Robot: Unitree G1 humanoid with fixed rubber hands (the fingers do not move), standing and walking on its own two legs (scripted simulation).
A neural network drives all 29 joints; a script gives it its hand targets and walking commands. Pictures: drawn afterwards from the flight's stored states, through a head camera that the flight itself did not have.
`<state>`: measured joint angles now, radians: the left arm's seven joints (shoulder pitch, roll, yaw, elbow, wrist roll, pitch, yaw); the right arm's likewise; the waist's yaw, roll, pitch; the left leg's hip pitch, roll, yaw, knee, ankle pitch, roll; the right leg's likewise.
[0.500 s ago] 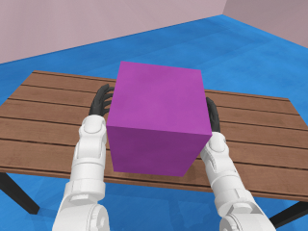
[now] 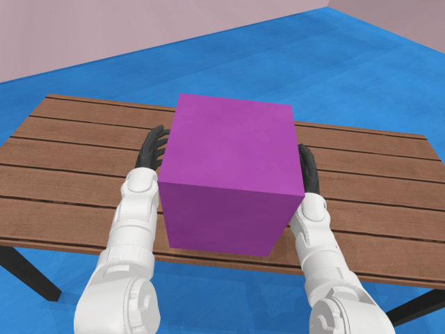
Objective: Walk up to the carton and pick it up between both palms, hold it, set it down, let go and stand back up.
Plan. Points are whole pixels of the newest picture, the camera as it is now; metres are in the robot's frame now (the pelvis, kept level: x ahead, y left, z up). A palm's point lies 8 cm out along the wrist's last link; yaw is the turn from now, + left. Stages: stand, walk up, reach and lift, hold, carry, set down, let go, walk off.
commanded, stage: set down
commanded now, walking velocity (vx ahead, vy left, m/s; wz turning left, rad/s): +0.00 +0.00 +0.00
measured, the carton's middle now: (226, 180) +0.40 +0.00 +0.05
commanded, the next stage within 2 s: none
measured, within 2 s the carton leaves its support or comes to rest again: rests again in 1.38 s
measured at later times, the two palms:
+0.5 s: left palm (151, 171) +0.42 +0.15 +0.05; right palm (300, 192) +0.38 -0.15 +0.05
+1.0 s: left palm (154, 177) +0.42 +0.15 +0.03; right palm (297, 196) +0.38 -0.15 +0.03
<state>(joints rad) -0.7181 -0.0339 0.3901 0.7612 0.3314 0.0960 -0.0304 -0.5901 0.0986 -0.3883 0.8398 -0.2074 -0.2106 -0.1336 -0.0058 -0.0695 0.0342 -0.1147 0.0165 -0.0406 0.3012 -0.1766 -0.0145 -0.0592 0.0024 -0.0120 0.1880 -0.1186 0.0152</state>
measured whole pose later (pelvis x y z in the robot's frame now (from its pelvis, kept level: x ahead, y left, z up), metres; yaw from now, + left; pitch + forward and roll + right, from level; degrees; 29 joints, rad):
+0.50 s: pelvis +0.01 +0.00 +0.00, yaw +0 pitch +5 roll -1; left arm -0.76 0.00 0.42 0.95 0.33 -0.05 -0.02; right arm -0.61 0.13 -0.51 0.91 -0.32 -0.30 -0.13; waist -0.01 -0.06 0.00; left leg -0.22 0.02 -0.04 0.32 -0.19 -0.01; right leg -0.15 0.00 -0.01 0.19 -0.12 0.02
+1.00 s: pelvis +0.01 +0.00 +0.00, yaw +0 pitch +10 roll -1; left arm -0.81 0.03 0.45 1.12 0.34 -0.18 -0.01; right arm -0.65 0.14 -0.61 0.97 -0.41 -0.36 -0.12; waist -0.02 -0.05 -0.04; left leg -0.34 0.02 -0.04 0.34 -0.18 -0.01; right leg -0.28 0.00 -0.01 0.21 -0.11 0.02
